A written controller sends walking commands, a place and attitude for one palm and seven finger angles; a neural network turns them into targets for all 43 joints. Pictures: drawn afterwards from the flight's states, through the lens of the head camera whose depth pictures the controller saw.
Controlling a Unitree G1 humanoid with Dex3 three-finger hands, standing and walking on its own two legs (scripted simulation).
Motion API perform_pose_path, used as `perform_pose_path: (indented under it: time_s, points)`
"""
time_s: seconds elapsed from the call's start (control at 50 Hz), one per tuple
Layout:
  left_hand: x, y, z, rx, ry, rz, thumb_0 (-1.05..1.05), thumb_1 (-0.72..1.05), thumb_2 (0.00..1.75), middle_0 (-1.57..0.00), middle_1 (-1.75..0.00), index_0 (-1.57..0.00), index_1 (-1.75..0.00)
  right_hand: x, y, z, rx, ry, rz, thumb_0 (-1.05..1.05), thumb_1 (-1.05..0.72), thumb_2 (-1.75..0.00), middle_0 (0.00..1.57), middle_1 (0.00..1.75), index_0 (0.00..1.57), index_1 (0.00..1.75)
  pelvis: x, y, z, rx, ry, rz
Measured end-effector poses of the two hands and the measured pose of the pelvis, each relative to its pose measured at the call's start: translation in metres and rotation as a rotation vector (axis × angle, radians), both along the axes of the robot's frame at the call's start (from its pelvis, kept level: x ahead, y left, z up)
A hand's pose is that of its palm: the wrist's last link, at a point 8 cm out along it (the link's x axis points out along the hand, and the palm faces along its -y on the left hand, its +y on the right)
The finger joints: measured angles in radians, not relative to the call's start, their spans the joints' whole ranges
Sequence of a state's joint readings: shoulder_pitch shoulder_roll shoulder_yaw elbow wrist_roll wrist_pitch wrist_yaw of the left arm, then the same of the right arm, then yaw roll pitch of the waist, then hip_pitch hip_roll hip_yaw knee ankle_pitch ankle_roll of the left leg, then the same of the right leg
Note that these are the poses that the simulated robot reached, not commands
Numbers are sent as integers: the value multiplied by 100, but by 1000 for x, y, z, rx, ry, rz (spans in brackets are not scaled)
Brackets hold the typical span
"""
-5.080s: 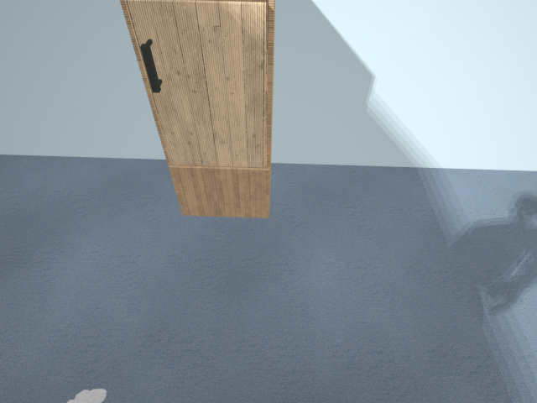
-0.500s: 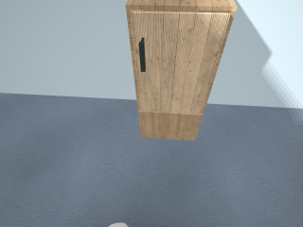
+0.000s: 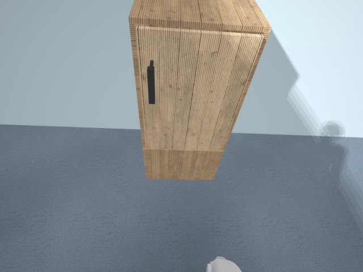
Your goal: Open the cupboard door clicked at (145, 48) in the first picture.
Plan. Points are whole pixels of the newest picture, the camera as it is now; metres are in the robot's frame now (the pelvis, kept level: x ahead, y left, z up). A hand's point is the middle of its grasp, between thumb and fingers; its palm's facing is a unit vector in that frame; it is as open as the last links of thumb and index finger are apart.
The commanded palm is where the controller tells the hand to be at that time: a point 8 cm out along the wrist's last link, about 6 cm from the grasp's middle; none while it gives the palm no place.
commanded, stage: take the last steps up to it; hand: left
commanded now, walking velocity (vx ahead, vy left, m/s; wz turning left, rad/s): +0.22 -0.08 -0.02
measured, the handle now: (151, 82) +0.69 +0.12 +0.00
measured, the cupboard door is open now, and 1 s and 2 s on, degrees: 0 0 0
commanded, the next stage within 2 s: come to a stop and stand still in 0.16 s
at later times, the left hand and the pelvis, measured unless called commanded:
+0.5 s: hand (130, 255) +0.19 +0.13 -0.18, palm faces +0.07 -0.98 -0.20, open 7.2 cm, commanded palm none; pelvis +0.14 -0.05 -0.01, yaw +1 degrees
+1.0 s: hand out of the picture +0.11 +0.11 -0.18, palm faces +0.05 -0.97 -0.26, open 7.4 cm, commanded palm none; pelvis +0.09 -0.08 -0.01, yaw +1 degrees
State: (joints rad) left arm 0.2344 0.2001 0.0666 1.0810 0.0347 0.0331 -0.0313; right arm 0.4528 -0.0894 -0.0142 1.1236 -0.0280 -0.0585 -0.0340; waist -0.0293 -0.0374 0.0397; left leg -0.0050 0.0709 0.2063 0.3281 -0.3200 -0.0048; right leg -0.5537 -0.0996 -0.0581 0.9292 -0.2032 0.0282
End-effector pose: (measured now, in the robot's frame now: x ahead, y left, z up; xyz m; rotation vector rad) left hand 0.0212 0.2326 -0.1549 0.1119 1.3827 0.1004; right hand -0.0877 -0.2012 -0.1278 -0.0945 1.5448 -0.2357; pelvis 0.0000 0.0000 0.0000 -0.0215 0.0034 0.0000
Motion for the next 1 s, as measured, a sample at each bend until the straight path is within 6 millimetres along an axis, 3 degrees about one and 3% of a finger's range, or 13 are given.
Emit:
perform_pose_path:
  time_s: [0.12, 0.16, 0.2, 0.3, 0.4, 0.5, 0.58, 0.66, 0.78, 0.88, 1.0]
  points:
    - [98, -36, -5, 18, -92, -80, 1, 92, 90, -20, -30, -20, -30, -6, -11, -14, 59, 144, -89, 0, -91, -90, 20, 30, 20, 30, 47, -29, -16, 17, 1, -11]
    - [127, -48, -9, 34, -159, -82, 1, 92, 90, -20, -30, -20, -30, 3, -21, -24, 81, 180, -95, 0, -91, -90, 20, 30, 20, 30, 63, -42, -26, 19, -3, -6]
    - [144, -58, -5, 39, -206, -64, 1, 92, 90, -20, -30, -20, -30, 24, -34, -30, 85, 179, -78, 0, -91, -90, 20, 30, 20, 30, 74, -49, -26, 13, -13, 6]
    - [160, -65, 12, 74, -233, 8, -1, 94, 89, -20, -30, -20, -30, 124, -68, -32, 45, 4, 9, 1, -91, -90, 20, 30, 19, 30, 101, -59, -12, 7, -15, 29]
    - [166, -62, 17, 92, -196, 7, -2, 95, 89, -20, -30, -20, -30, 225, -81, -28, 8, -201, 81, 1, -92, -90, 19, 30, 19, 30, 122, -59, -7, 2, -12, 25]
    - [162, -55, 5, 73, -149, 40, -1, 94, 89, -20, -30, -20, -30, 287, -85, -22, -35, -294, 129, 1, -95, -90, 19, 30, 19, 30, 136, -49, -12, -10, -30, 21]
    - [153, -44, -11, 52, -100, 74, 0, 92, 89, -20, -30, -20, -30, 314, -74, -17, -57, -330, 169, 1, -93, -90, 19, 30, 19, 30, 142, -39, -18, -3, -40, 25]
    - [140, -35, -11, 57, -46, 77, 0, 92, 89, -20, -30, -20, -30, 320, -61, -10, -55, -349, 191, 0, -92, -90, 20, 30, 19, 30, 137, -36, -14, -1, -29, 15]
    - [119, -31, -3, 79, -12, 64, 0, 91, 90, -20, -30, -20, -30, 306, -59, -8, -35, -354, 167, 0, -92, -90, 20, 30, 20, 30, 122, -41, -9, 2, -13, 8]
    - [105, -42, 4, 99, -14, 43, 1, 91, 90, -20, -30, -20, -30, 277, -76, -14, -14, -341, 131, 0, -92, -90, 20, 30, 20, 30, 108, -55, -9, 11, -15, 6]
    - [80, -76, 13, 123, -46, 36, 0, 91, 90, -20, -30, -20, -30, 225, -108, -33, 28, -264, 81, 0, -92, -90, 20, 30, 20, 30, 89, -81, -11, 34, -30, 15]
